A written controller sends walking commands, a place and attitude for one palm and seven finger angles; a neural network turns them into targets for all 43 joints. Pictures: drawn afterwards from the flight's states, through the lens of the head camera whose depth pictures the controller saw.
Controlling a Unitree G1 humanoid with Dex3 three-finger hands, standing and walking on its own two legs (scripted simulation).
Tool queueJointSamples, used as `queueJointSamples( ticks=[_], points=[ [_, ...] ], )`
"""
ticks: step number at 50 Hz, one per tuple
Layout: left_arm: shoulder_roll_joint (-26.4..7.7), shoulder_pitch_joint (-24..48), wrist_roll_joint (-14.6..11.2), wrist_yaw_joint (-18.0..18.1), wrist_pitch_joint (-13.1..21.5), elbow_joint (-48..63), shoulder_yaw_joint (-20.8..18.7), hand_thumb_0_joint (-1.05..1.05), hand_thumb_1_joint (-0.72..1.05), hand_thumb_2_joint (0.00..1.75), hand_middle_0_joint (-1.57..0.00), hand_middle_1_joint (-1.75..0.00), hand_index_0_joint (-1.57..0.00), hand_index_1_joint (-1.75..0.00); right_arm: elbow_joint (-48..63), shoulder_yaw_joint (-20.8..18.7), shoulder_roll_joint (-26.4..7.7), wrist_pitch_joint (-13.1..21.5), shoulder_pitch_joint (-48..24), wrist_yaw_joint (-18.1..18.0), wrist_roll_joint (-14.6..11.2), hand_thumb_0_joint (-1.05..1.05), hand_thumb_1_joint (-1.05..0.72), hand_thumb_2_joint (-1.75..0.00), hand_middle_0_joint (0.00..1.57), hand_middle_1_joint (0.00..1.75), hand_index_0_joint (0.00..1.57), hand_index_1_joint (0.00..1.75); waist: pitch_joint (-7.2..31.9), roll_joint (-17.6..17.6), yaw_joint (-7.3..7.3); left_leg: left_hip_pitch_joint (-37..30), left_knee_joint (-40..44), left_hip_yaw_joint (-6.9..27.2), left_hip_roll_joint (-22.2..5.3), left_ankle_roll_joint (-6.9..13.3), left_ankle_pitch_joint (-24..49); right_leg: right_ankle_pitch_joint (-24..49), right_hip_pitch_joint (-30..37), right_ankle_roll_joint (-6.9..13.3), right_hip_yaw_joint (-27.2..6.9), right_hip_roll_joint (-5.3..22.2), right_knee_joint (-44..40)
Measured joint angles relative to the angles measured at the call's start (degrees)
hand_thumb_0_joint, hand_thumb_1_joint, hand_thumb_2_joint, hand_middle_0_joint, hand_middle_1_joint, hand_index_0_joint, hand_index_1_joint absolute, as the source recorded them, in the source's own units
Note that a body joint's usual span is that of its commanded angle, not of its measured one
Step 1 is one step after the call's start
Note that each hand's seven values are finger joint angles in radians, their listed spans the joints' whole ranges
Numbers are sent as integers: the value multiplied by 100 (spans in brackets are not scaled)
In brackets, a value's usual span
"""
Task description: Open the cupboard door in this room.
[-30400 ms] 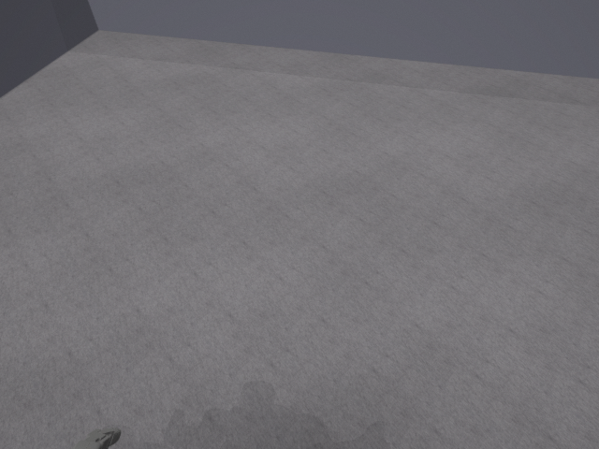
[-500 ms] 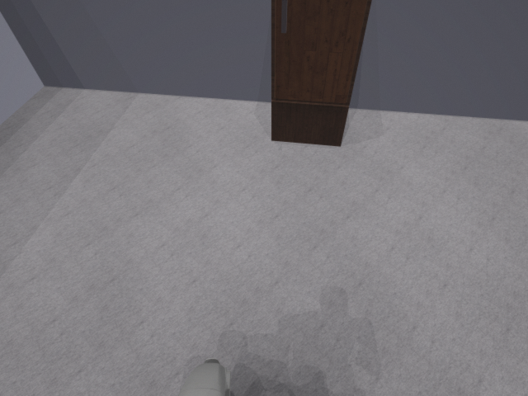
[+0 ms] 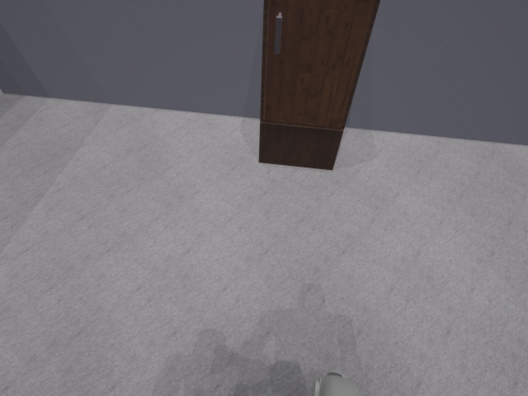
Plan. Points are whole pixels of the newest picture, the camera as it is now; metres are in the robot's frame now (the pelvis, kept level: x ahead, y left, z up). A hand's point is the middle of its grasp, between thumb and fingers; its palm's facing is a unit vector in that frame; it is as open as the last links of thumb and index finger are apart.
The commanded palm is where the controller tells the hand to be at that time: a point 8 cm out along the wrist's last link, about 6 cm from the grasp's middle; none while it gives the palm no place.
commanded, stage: stand and wait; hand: left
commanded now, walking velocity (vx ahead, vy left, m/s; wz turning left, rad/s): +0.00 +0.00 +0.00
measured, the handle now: (278, 33) +1.33 +0.03 -0.05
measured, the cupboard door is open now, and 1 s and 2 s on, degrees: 0 0 0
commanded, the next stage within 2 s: look at it before walking up in 1.44 s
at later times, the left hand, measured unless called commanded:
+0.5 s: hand (191, 374) +0.19 +0.14 -0.18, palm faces +0.05 -0.98 -0.17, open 7.2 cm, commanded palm none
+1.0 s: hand out of the picture +0.13 +0.13 -0.18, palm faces +0.03 -0.99 -0.14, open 7.4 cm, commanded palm none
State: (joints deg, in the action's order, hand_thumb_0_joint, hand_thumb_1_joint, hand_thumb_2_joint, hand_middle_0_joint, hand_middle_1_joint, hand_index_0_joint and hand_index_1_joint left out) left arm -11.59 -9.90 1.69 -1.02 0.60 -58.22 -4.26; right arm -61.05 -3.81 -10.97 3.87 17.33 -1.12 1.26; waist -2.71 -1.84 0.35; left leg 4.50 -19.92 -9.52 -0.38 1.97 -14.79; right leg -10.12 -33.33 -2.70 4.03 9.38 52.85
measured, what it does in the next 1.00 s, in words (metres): walks ahead: right foot, then left foot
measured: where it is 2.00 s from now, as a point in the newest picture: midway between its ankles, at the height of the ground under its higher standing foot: outside the picture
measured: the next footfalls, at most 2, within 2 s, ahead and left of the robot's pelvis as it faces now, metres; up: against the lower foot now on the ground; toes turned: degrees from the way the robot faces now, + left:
right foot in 0.14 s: +0.20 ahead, -0.15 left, +0.00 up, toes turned -9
left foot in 0.48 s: +0.19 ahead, +0.09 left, +0.00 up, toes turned +5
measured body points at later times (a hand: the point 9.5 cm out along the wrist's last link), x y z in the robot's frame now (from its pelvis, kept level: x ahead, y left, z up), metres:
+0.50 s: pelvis +0.12 -0.03 -0.01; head +0.12 -0.02 +0.44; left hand +0.19 +0.19 -0.17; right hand +0.14 -0.27 -0.17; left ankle +0.15 +0.09 -0.75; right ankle +0.17 -0.15 -0.74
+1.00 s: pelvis +0.17 -0.02 +0.00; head +0.19 -0.01 +0.45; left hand +0.13 +0.18 -0.17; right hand +0.16 -0.24 -0.16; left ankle +0.15 +0.09 -0.74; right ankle +0.17 -0.15 -0.74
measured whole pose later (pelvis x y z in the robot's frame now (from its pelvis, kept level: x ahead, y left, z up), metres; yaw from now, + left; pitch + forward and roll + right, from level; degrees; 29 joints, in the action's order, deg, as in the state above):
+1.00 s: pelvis +0.17 -0.02 +0.00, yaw -1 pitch -1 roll +0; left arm -6.5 -18.6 0.5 1.9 0.6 -67.7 0.5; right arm -66.0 0.1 -7.7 1.1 15.4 -2.2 0.3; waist -2.9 -0.9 1.0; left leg 7.0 -21.8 -6.2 -1.0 0.9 -14.0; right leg -11.8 -9.2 -1.5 6.7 4.0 22.2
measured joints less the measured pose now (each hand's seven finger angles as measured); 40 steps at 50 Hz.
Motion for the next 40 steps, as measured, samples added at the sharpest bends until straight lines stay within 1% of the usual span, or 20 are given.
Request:
queueJointSamples(
  ticks=[3,6,7,8,9,10,11,12,13,14,16,19,22,24,25,27,29,30,35,40],
  points=[
    [-109,319,-14,-3,17,121,16,0,92,90,-19,-29,-19,-30,-129,31,30,-47,249,2,24,-2,-93,-90,20,30,19,30,-85,48,-149,-219,1,3,-73,-133,-199,56,245,36,76,-110,-937],
    [-160,534,-24,10,98,188,77,0,92,90,-19,-29,-19,-30,-259,73,91,-115,461,1,29,-1,-92,-90,20,30,19,30,-181,117,-286,-327,-372,13,-214,-319,-613,215,749,135,229,-335,-1827],
    [-178,561,-22,11,168,209,111,0,92,90,-19,-29,-19,-30,-308,90,125,-135,557,7,15,-1,-92,-90,20,30,19,30,-183,109,-309,-284,-687,37,-255,-374,-822,515,998,190,290,-383,-2135],
    [-147,603,-14,37,259,196,128,0,92,90,-19,-29,-19,-30,-378,101,136,-167,571,17,-8,-1,-92,-90,20,30,19,30,-213,162,-301,-96,-1236,76,-353,-381,-1005,348,1066,324,336,-439,-2102],
    [-88,647,-32,57,332,178,160,0,92,90,-19,-29,-19,-30,-418,111,128,-220,514,16,-37,0,-92,-90,20,30,19,30,-299,247,-319,190,-2002,256,-400,-366,-1272,139,1072,422,383,-488,-1926],
    [-28,655,-56,64,380,162,203,0,92,90,-19,-29,-20,-30,-432,125,124,-275,444,5,-63,0,-92,-90,20,30,19,30,-360,293,-340,498,-2745,455,-365,-358,-1516,-20,1110,484,412,-506,-1824],
    [33,639,-76,76,385,144,241,0,92,90,-19,-29,-20,-30,-428,134,125,-325,369,-4,-80,0,-92,-90,20,30,19,30,-398,309,-346,779,-3359,590,-316,-357,-1638,-105,1187,517,425,-515,-1820],
    [101,610,-87,94,360,115,273,0,92,90,-19,-29,-20,-30,-414,141,126,-359,288,-8,-84,0,-92,-90,20,30,19,30,-417,321,-339,1026,-3793,661,-294,-366,-1622,-121,1288,516,433,-526,-1890],
    [173,567,-91,113,322,79,299,0,92,90,-19,-29,-20,-30,-390,149,124,-384,205,-9,-79,0,-91,-90,20,30,19,30,-415,335,-326,1236,-4024,693,-301,-381,-1519,-92,1388,486,440,-542,-1998],
    [243,512,-91,129,281,35,323,0,91,90,-19,-29,-20,-30,-355,158,122,-405,119,-8,-71,0,-91,-90,20,30,19,30,-395,351,-318,1406,-4067,706,-328,-401,-1392,-58,1480,488,449,-564,-2116],
    [358,398,-120,176,222,-47,301,-1,92,90,-20,-30,-20,-30,-267,176,137,-429,-33,-2,-59,0,-91,-90,20,30,19,30,-320,372,-300,1624,-3774,703,-404,-449,-1157,4,1632,503,481,-609,-2341],
    [328,305,-108,223,164,-83,238,-2,95,90,-20,-30,-20,-30,-155,204,200,-436,-208,14,-39,0,-91,-90,19,30,19,30,-179,382,-189,1716,-3100,690,-488,-484,-869,63,1771,500,530,-697,-2572],
    [285,192,-83,215,85,-177,239,-2,95,90,-20,-30,-20,-30,-128,221,199,-437,-329,-30,3,1,-93,-90,20,30,19,30,-64,361,-90,1494,-2235,652,-485,-487,-620,44,1859,464,549,-771,-2631],
    [276,73,-107,214,33,-253,248,-2,94,90,-20,-30,-20,-30,-127,232,140,-367,-313,-23,-12,1,-94,-90,20,30,19,30,22,375,-51,1152,-1391,634,-478,-459,-140,-60,1857,404,571,-825,-2503],
    [240,27,-127,228,-1,-304,231,-2,94,90,-20,-30,-20,-30,-161,236,162,-334,-327,-30,-12,1,-94,-90,20,30,19,30,33,292,-35,1085,-1288,614,-441,-369,42,-124,1862,367,547,-793,-2424],
    [147,-98,-135,233,-78,-402,206,-1,94,90,-20,-30,-20,-30,-190,275,240,-317,-293,-30,-9,1,-94,-90,20,30,19,30,89,93,11,943,-1162,532,-342,-231,29,-189,1958,280,469,-709,-2481],
    [97,-248,-113,215,-115,-482,226,-1,94,90,-20,-30,-20,-30,-209,303,282,-326,-238,-45,-16,1,-94,-90,20,30,19,30,158,-29,54,778,-865,475,-237,-166,65,-220,2043,191,410,-636,-2625],
    [82,-321,-103,208,-109,-520,248,-1,94,90,-20,-30,-20,-30,-219,314,295,-324,-226,-52,-25,1,-94,-90,20,30,19,30,166,-76,76,705,-722,448,-180,-150,110,-106,2084,177,376,-598,-2722],
    [179,-664,-107,214,-53,-769,372,0,93,90,-19,-30,-20,-30,-299,326,256,-322,-259,-81,-64,1,-94,-90,20,30,20,30,110,-4,131,460,-313,411,-81,-119,241,14,2284,170,348,-543,-3042],
    [322,-923,-115,242,-40,-959,444,0,92,90,-19,-30,-20,-30,-348,344,231,-306,-298,-90,-81,1,-94,-90,20,30,20,30,39,63,115,357,-186,357,-62,-104,219,-2,2350,135,298,-538,-3140]
  ],
)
